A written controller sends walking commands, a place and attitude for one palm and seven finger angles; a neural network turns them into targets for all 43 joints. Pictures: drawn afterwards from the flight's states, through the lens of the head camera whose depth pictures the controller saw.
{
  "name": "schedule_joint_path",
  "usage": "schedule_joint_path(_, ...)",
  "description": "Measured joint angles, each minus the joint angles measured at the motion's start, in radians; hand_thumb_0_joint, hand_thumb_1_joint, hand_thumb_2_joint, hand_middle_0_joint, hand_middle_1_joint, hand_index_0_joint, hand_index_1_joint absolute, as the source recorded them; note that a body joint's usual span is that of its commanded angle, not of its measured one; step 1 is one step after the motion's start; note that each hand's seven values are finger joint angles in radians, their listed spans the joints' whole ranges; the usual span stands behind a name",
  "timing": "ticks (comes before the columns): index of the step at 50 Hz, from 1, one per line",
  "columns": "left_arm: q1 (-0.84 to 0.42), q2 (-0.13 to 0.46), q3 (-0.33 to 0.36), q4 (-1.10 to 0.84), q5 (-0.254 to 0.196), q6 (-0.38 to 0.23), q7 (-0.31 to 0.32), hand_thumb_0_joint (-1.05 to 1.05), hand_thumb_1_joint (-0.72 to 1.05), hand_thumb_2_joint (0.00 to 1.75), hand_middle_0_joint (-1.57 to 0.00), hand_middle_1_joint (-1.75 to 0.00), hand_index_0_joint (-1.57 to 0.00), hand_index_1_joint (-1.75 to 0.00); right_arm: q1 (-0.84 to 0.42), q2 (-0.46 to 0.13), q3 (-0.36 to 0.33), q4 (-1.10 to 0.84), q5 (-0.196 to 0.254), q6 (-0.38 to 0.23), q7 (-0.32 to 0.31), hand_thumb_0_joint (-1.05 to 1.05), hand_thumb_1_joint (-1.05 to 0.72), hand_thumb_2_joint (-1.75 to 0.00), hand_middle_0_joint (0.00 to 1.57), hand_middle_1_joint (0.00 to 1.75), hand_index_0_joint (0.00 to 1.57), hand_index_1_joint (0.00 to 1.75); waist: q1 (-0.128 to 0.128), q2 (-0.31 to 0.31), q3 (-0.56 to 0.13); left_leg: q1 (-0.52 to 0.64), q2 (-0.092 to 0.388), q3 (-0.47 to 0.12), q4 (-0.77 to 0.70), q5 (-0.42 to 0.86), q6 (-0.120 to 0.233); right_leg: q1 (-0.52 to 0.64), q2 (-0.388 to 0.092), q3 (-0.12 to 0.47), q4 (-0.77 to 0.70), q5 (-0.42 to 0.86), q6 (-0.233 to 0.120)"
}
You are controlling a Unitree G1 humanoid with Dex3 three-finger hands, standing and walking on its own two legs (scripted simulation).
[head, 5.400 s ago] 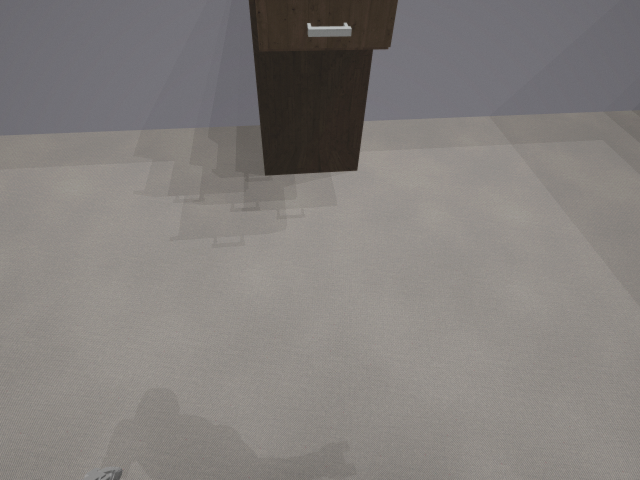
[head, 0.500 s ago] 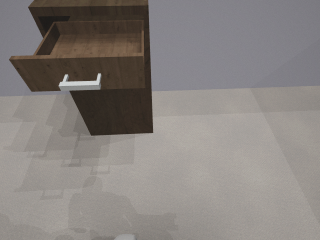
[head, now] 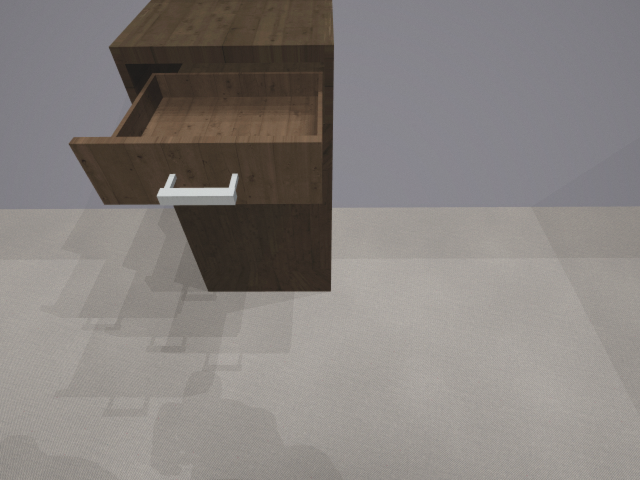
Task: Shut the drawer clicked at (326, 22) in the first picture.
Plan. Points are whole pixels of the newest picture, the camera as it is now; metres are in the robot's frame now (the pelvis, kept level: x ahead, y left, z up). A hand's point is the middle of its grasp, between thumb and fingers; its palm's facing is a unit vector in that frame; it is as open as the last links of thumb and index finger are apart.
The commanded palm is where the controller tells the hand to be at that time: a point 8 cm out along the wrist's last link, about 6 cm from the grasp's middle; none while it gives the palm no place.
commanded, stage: take the last steps up to it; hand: left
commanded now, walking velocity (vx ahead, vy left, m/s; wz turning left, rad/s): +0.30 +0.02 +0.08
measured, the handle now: (200, 188) +0.57 +0.23 +0.03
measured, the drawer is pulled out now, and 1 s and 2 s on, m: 0.29 0.29 0.29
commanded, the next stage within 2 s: come to a stop and stand still in 0.64 s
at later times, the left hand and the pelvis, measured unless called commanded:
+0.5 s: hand out of the picture +0.04 +0.19 -0.19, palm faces +0.16 -0.98 -0.15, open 7.3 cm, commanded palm none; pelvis +0.15 +0.04 -0.02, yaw +2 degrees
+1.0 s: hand (219, 357) +0.34 +0.19 -0.16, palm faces +0.04 -0.97 -0.24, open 7.3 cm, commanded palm none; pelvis +0.26 +0.01 +0.00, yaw +2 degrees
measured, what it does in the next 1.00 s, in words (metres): walks ahead: right foot, then left foot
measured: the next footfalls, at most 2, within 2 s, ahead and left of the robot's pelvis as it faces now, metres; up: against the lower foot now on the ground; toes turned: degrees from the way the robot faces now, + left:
right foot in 0.02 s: +0.06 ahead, -0.11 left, +0.00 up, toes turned -5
left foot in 0.46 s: +0.26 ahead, +0.16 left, +0.00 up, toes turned +10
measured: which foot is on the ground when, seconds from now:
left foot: down 0.00-0.02, up 0.04-0.44, down 0.46-0.88, up 0.90-1.00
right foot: up 0.00-0.00, down 0.02-0.46, up 0.48-0.82, down 0.84-1.00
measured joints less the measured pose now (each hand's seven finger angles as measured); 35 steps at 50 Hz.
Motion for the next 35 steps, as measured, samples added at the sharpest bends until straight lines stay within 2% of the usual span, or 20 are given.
schedule_joint_path(1, 0.0, -0.004, -0.002, -0.003, 0.001, -0.013, 0.001, 0.01, 0.91, 0.9, -0.2, -0.3, -0.2, -0.3, 0.017, -0.001, -0.001, 0.01, 0.003, 0.0, 0.0, 0.0, -0.92, -0.9, 0.2, 0.3, 0.2, 0.3, -0.001, 0.001, -0.002, -0.015, -0.001, -0.003, 0.049, -0.031, -0.005, 0.029, 0.004, 0.0, -0.059, 0.024, -0.013)
schedule_joint_path(4, 0.01, -0.036, -0.007, -0.001, -0.001, -0.045, 0.009, 0.01, 0.91, 0.9, -0.2, -0.3, -0.2, -0.3, 0.038, -0.01, -0.006, 0.047, 0.004, 0.018, 0.009, 0.0, -0.92, -0.9, 0.2, 0.3, 0.2, 0.3, 0.006, 0.033, 0.004, -0.124, 0.022, -0.004, 0.339, -0.151, 0.003, 0.059, 0.023, -0.032, -0.046, 0.036, -0.062)
schedule_joint_path(6, 0.046, -0.05, -0.006, 0.008, -0.004, -0.055, 0.018, 0.0, 0.91, 0.9, -0.2, -0.3, -0.2, -0.3, 0.034, -0.013, -0.014, 0.057, 0.001, 0.027, 0.018, 0.0, -0.92, -0.9, 0.2, 0.3, 0.2, 0.3, 0.013, 0.032, -0.004, -0.213, 0.039, 0.011, 0.508, -0.114, 0.001, 0.101, 0.027, -0.036, -0.093, 0.039, -0.07)
schedule_joint_path(9, 0.102, -0.053, -0.002, 0.04, -0.005, -0.057, 0.03, 0.0, 0.93, 0.9, -0.21, -0.3, -0.21, -0.3, 0.014, -0.015, -0.024, 0.043, -0.003, 0.025, 0.026, 0.01, -0.91, -0.9, 0.2, 0.3, 0.19, 0.3, 0.008, 0.027, -0.012, -0.32, 0.084, 0.028, 0.595, -0.011, -0.018, 0.167, 0.03, -0.042, -0.185, 0.063, -0.064)
schedule_joint_path(12, 0.148, -0.058, -0.007, 0.079, -0.004, -0.059, 0.029, 0.0, 0.93, 0.9, -0.2, -0.3, -0.2, -0.3, -0.018, -0.013, -0.029, 0.02, -0.001, 0.02, 0.03, 0.01, -0.91, -0.9, 0.2, 0.3, 0.19, 0.3, 0.004, 0.02, -0.009, -0.388, 0.124, 0.038, 0.561, 0.061, -0.037, 0.221, 0.029, -0.052, -0.253, 0.072, -0.061)
schedule_joint_path(16, 0.194, -0.069, -0.012, 0.119, -0.002, -0.064, 0.026, 0.0, 0.92, 0.9, -0.2, -0.3, -0.2, -0.3, -0.076, -0.007, -0.027, -0.002, 0.001, 0.013, 0.037, 0.0, -0.91, -0.9, 0.2, 0.3, 0.19, 0.3, 0.024, 0.011, 0.008, -0.412, 0.148, 0.057, 0.421, 0.102, -0.045, 0.272, 0.022, -0.059, -0.289, 0.054, -0.045)
schedule_joint_path(20, 0.229, -0.074, -0.011, 0.146, 0.0, -0.061, 0.028, 0.01, 0.91, 0.9, -0.2, -0.3, -0.2, -0.3, -0.142, 0.001, -0.019, -0.02, 0.004, 0.002, 0.042, 0.0, -0.91, -0.9, 0.19, 0.3, 0.19, 0.3, 0.059, -0.002, 0.03, -0.361, 0.134, 0.086, 0.257, 0.09, -0.029, 0.309, 0.005, -0.062, -0.263, -0.005, -0.015)
schedule_joint_path(22, 0.25, -0.073, -0.008, 0.158, -0.002, -0.055, 0.029, 0.01, 0.91, 0.9, -0.21, -0.3, -0.2, -0.3, -0.17, 0.005, -0.013, -0.034, 0.002, -0.016, 0.04, 0.0, -0.91, -0.9, 0.19, 0.3, 0.19, 0.3, 0.069, -0.012, 0.036, -0.296, 0.114, 0.107, 0.161, 0.108, -0.019, 0.307, -0.011, -0.057, -0.191, -0.065, 0.003)
schedule_joint_path(23, 0.264, -0.077, -0.007, 0.163, -0.005, -0.05, 0.029, 0.01, 0.91, 0.9, -0.21, -0.3, -0.2, -0.3, -0.18, 0.002, -0.01, -0.045, -0.002, -0.031, 0.036, 0.0, -0.91, -0.9, 0.2, 0.3, 0.19, 0.3, 0.071, -0.005, 0.034, -0.268, 0.116, 0.108, 0.124, 0.157, -0.005, 0.278, -0.014, -0.054, -0.104, -0.105, 0.003)
schedule_joint_path(25, 0.25, -0.067, -0.004, 0.175, -0.01, -0.031, 0.028, 0.01, 0.91, 0.9, -0.21, -0.3, -0.2, -0.3, -0.205, 0.018, -0.008, -0.055, -0.003, -0.051, 0.023, 0.0, -0.91, -0.9, 0.2, 0.3, 0.19, 0.3, 0.07, -0.028, 0.05, -0.269, 0.106, 0.129, 0.194, 0.121, 0.007, 0.166, -0.027, -0.006, 0.191, -0.177, -0.022)
schedule_joint_path(27, 0.226, -0.056, -0.001, 0.176, -0.01, -0.017, 0.029, 0.01, 0.91, 0.9, -0.2, -0.3, -0.2, -0.3, -0.207, 0.034, -0.001, -0.061, 0.0, -0.056, 0.015, 0.0, -0.91, -0.9, 0.2, 0.3, 0.19, 0.3, 0.069, -0.038, 0.046, -0.237, 0.104, 0.15, 0.198, 0.064, 0.009, 0.043, -0.018, 0.019, 0.437, -0.172, -0.039)
schedule_joint_path(28, 0.209, -0.05, 0.002, 0.171, -0.009, -0.014, 0.027, 0.01, 0.91, 0.9, -0.2, -0.3, -0.2, -0.3, -0.202, 0.042, 0.001, -0.061, 0.0, -0.056, 0.011, 0.0, -0.91, -0.9, 0.2, 0.3, 0.19, 0.3, 0.065, -0.04, 0.041, -0.213, 0.1, 0.157, 0.176, 0.057, 0.008, -0.01, -0.019, 0.016, 0.507, -0.145, -0.04)
schedule_joint_path(31, 0.151, -0.035, 0.01, 0.136, -0.002, -0.012, 0.024, 0.01, 0.91, 0.9, -0.2, -0.3, -0.2, -0.3, -0.177, 0.048, -0.014, -0.061, 0.011, -0.067, -0.011, -0.02, -0.94, -0.9, 0.2, 0.3, 0.2, 0.3, 0.053, -0.044, 0.025, -0.143, 0.083, 0.172, 0.08, 0.083, 0.004, -0.124, -0.036, 0.002, 0.522, -0.06, -0.033)
schedule_joint_path(35, 0.078, -0.028, 0.015, 0.076, 0.001, -0.01, 0.023, 0.01, 0.91, 0.9, -0.2, -0.3, -0.2, -0.3, -0.135, 0.025, -0.012, -0.041, 0.004, -0.055, -0.01, -0.02, -0.95, -0.9, 0.2, 0.3, 0.2, 0.3, 0.042, -0.037, -0.001, -0.079, 0.068, 0.178, -0.002, 0.096, 0.004, -0.177, -0.052, -0.013, 0.35, 0.002, -0.018)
